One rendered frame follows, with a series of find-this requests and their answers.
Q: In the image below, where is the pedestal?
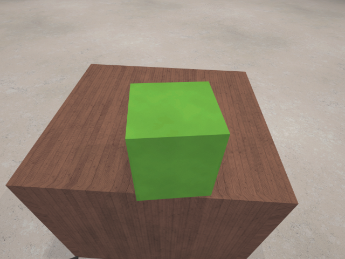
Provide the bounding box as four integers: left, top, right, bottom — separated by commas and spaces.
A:
6, 64, 298, 259

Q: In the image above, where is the carton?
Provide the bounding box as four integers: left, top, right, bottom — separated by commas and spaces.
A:
125, 81, 230, 201

